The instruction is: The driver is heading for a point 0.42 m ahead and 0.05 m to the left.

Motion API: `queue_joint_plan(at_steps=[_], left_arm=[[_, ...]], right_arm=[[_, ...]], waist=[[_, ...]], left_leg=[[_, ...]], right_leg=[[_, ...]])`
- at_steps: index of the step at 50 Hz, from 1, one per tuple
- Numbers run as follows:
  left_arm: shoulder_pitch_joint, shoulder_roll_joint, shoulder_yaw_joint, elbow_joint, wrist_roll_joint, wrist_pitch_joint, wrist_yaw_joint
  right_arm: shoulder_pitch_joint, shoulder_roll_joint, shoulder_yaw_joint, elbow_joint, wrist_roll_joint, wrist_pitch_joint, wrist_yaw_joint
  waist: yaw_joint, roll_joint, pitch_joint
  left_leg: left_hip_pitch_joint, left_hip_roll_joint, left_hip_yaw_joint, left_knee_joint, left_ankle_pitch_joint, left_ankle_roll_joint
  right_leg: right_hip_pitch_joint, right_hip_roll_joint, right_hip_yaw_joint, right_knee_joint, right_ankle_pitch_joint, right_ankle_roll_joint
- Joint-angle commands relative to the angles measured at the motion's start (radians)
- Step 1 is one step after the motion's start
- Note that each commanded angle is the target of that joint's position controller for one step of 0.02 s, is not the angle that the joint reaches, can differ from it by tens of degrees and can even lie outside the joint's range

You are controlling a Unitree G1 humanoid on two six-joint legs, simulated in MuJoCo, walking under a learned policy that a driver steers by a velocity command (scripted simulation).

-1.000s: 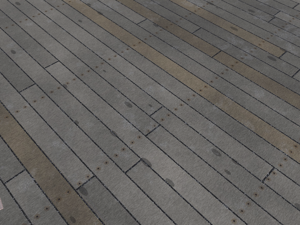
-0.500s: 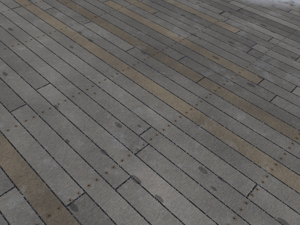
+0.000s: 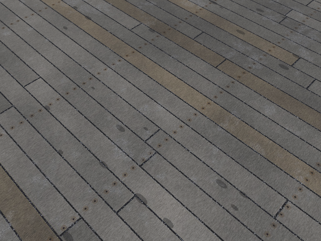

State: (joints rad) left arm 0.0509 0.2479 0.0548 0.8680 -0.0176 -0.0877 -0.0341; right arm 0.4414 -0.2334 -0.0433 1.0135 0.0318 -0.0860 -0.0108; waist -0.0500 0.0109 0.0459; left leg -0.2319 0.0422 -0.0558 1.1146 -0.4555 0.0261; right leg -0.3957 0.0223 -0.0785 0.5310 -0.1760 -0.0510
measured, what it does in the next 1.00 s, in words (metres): walks ahead: left foot, then right foot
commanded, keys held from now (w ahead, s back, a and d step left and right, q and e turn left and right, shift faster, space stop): w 0.22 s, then w+q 0.10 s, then no key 0.68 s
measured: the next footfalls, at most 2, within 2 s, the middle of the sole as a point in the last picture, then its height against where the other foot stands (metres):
left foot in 0.42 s outside the picture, level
right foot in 0.82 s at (189, 235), level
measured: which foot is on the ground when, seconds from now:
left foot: up 0.00-0.40, down 0.42-1.00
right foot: down 0.00-0.42, up 0.44-0.80, down 0.82-1.00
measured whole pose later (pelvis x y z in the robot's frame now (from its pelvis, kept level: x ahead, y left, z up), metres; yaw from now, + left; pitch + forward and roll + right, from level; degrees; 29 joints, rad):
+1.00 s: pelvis +0.41 +0.02 +0.01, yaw +3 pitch +0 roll +1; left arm 0.18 0.23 0.05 1.03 0.00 -0.02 0.03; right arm 0.15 -0.23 -0.02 0.96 -0.01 -0.01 -0.01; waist 0.00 0.01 0.02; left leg -0.23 -0.03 0.04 0.47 -0.24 0.03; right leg -0.26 -0.05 0.01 0.51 -0.25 0.03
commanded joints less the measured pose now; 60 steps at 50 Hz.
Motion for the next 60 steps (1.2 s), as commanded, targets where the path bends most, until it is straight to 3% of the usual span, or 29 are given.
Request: queue_joint_plan(at_steps=[1,3,5,8,12,16,18,19,20,21,22,23,24,25,26,27,29,31,33,36,38,40,41,42,43,44,45,51,60], left_arm=[[0.123,0.094,0.019,0.005,0.014,-0.008,0.0],[0.112,0.072,0.013,0.02,0.022,-0.015,-0.003],[0.133,0.09,0.013,0.042,0.016,-0.022,0.004],[0.185,0.121,0.016,0.062,0.018,-0.021,0.024],[0.253,0.152,0.018,0.077,0.011,-0.015,0.038],[0.326,0.163,0.025,0.113,0.003,-0.001,0.043],[0.318,0.165,0.026,0.116,0.007,0.018,0.048],[0.307,0.179,0.029,0.112,0.01,0.027,0.051],[0.287,0.185,0.029,0.106,0.012,0.037,0.053],[0.291,0.177,0.023,0.101,0.014,0.042,0.055],[0.352,0.121,0.001,0.075,0.043,0.033,0.053],[0.506,0.017,-0.035,0.118,0.032,0.016,0.035],[0.431,0.142,-0.002,0.131,0.004,0.006,0.029],[0.314,0.158,0.005,0.087,-0.022,0.003,0.031],[0.25,0.144,0.003,0.078,-0.014,0.007,0.042],[0.236,0.137,0.01,0.079,-0.002,0.022,0.054],[0.294,0.089,0.006,0.098,0.008,0.057,0.064],[0.304,0.065,0.001,0.099,0.014,0.072,0.074],[0.264,0.073,0.002,0.089,0.022,0.082,0.081],[0.198,0.096,0.01,0.081,0.019,0.097,0.081],[0.167,0.096,0.014,0.079,0.02,0.099,0.08],[0.164,0.089,0.013,0.087,0.036,0.091,0.076],[0.164,0.108,0.015,0.085,0.044,0.086,0.076],[0.154,0.165,0.023,0.08,0.038,0.083,0.079],[0.128,0.178,0.029,0.096,0.021,0.083,0.076],[0.119,0.126,0.021,0.099,0.017,0.078,0.069],[0.11,0.102,0.013,0.104,0.024,0.072,0.067],[0.13,0.108,0.009,0.143,0.017,0.058,0.069],[0.115,0.101,0.006,0.174,0.016,0.074,0.072]], right_arm=[[-0.084,-0.122,-0.039,-0.1,0.001,-0.041,-0.008],[-0.044,-0.068,-0.038,-0.097,-0.004,-0.015,-0.007],[-0.078,-0.065,-0.041,-0.118,-0.008,0.004,-0.009],[-0.217,-0.084,-0.044,-0.175,-0.024,0.004,-0.006],[-0.388,-0.052,-0.022,-0.223,-0.019,-0.009,0.019],[-0.486,-0.065,-0.012,-0.27,-0.006,-0.008,0.047],[-0.488,-0.082,-0.017,-0.289,-0.017,-0.012,0.061],[-0.433,-0.109,-0.028,-0.279,-0.023,-0.014,0.065],[-0.316,-0.143,-0.046,-0.246,-0.029,-0.017,0.066],[-0.189,-0.187,-0.064,-0.209,-0.035,-0.018,0.059],[-0.072,-0.282,-0.081,-0.188,-0.062,-0.014,0.048],[-0.055,-0.278,-0.07,-0.174,-0.054,-0.009,0.05],[-0.055,-0.205,-0.054,-0.189,-0.039,0.003,0.049],[-0.167,-0.182,-0.043,-0.203,-0.03,0.005,0.044],[-0.244,-0.15,-0.032,-0.213,-0.032,0.005,0.04],[-0.292,-0.122,-0.023,-0.215,-0.038,0.003,0.037],[-0.334,-0.1,-0.016,-0.205,-0.062,-0.001,0.042],[-0.361,-0.113,-0.016,-0.195,-0.067,-0.005,0.04],[-0.366,-0.13,-0.019,-0.183,-0.062,0.002,0.029],[-0.347,-0.141,-0.017,-0.159,-0.057,0.022,0.015],[-0.348,-0.128,-0.011,-0.146,-0.052,0.033,0.01],[-0.341,-0.102,0.001,-0.129,-0.039,0.04,0.008],[-0.302,-0.083,0.007,-0.114,-0.043,0.041,0.008],[-0.255,-0.084,0.005,-0.106,-0.053,0.039,0.009],[-0.218,-0.071,0.004,-0.101,-0.05,0.044,0.006],[-0.26,-0.087,0.003,-0.101,-0.052,0.05,0.0],[-0.282,-0.094,0.0,-0.105,-0.047,0.057,-0.005],[-0.289,-0.099,-0.005,-0.08,-0.039,0.067,-0.008],[-0.276,-0.102,-0.01,-0.031,-0.034,0.082,-0.017]], waist=[[0.076,-0.057,-0.079],[0.03,-0.09,-0.06],[0.013,-0.086,-0.012],[0.034,-0.063,0.033],[0.086,-0.054,0.046],[0.113,-0.04,0.056],[0.088,-0.052,0.04],[0.056,-0.081,-0.007],[-0.005,-0.095,-0.083],[-0.064,-0.071,-0.167],[-0.052,0.093,-0.329],[0.006,0.268,-0.52],[-0.041,0.113,-0.529],[-0.019,0.096,-0.349],[0.004,0.013,-0.237],[0.038,0.0,-0.177],[0.094,0.045,-0.165],[0.117,0.074,-0.161],[0.108,0.088,-0.176],[0.079,0.09,-0.16],[0.075,0.087,-0.117],[0.09,0.063,-0.078],[0.082,0.029,-0.066],[0.035,-0.057,-0.056],[-0.003,-0.157,-0.053],[0.025,-0.137,-0.041],[0.029,-0.122,-0.043],[0.05,-0.059,-0.093],[0.052,-0.013,-0.082]], left_leg=[[-0.42,0.098,-0.019,0.139,0.158,0.025],[-0.343,0.123,-0.018,0.095,0.202,0.022],[-0.375,0.134,-0.005,0.033,0.228,0.005],[-0.472,0.135,0.009,-0.148,0.381,-0.027],[-0.395,0.075,0.07,-0.45,0.583,-0.019],[-0.444,0.053,0.054,-0.553,0.561,0.02],[-0.395,0.018,0.07,-0.59,0.482,0.047],[-0.31,-0.016,0.088,-0.589,0.446,0.061],[-0.164,-0.057,0.112,-0.608,0.46,0.081],[0.043,-0.049,0.103,-0.645,0.625,0.107],[0.419,0.176,-0.146,-0.539,1.029,0.202],[0.677,0.408,-0.528,-0.602,1.168,0.39],[0.603,0.345,-0.476,-0.636,1.087,0.345],[0.451,0.306,-0.322,-0.665,1.058,0.299],[0.288,0.26,-0.238,-0.711,1.022,0.264],[0.153,0.231,-0.178,-0.755,0.98,0.243],[-0.022,0.188,-0.099,-0.813,0.948,0.233],[-0.088,0.166,-0.04,-0.836,0.943,0.239],[-0.089,0.156,-0.021,-0.847,0.834,0.228],[-0.096,0.155,-0.045,-0.885,0.496,0.207],[-0.113,0.145,-0.065,-0.891,0.277,0.185],[-0.134,0.102,-0.061,-0.859,0.117,0.128],[-0.14,0.072,-0.055,-0.828,0.082,0.084],[-0.15,0.011,-0.015,-0.77,0.067,0.046],[-0.094,-0.041,0.045,-0.764,0.118,0.022],[-0.017,-0.042,0.06,-0.734,0.177,0.008],[0.012,-0.035,0.059,-0.719,0.222,0.01],[0.045,-0.013,0.047,-0.69,0.412,0.023],[0.07,-0.006,0.049,-0.679,0.471,0.01]], right_leg=[[0.357,-0.279,0.37,-0.326,0.031,-0.167],[0.25,-0.243,0.289,-0.381,0.07,-0.173],[0.193,-0.235,0.235,-0.418,0.124,-0.185],[0.204,-0.223,0.188,-0.438,0.203,-0.186],[0.227,-0.188,0.102,-0.45,0.226,-0.148],[0.426,-0.259,0.067,-0.407,0.256,-0.131],[0.482,-0.269,0.053,-0.307,0.494,-0.105],[0.505,-0.263,0.052,-0.224,0.673,-0.088],[0.505,-0.235,0.037,-0.079,0.813,-0.065],[0.43,-0.181,0.007,0.115,0.786,-0.023],[0.142,-0.093,-0.016,0.453,0.381,0.029],[-0.121,0.064,0.09,0.774,-0.505,0.073],[-0.132,0.016,0.219,0.839,-0.502,0.062],[-0.203,-0.037,0.177,0.81,-0.443,0.057],[-0.2,-0.078,0.15,0.743,-0.374,0.064],[-0.147,-0.107,0.146,0.679,-0.322,0.069],[0.017,-0.121,0.14,0.585,-0.251,0.079],[0.07,-0.116,0.123,0.446,-0.212,0.093],[0.099,-0.117,0.119,0.314,-0.139,0.097],[0.131,-0.11,0.114,0.2,-0.05,0.093],[0.154,-0.103,0.107,0.113,-0.035,0.082],[0.225,-0.09,0.092,-0.049,0.05,0.06],[0.255,-0.131,0.137,-0.105,0.128,0.045],[0.261,-0.181,0.178,-0.105,0.217,0.022],[0.179,-0.168,0.18,-0.117,0.05,0.0],[0.107,-0.142,0.172,-0.146,-0.051,0.012],[0.09,-0.132,0.162,-0.153,-0.048,0.028],[0.197,-0.106,0.128,-0.088,0.191,0.033],[0.221,-0.088,0.111,-0.077,0.23,0.026]])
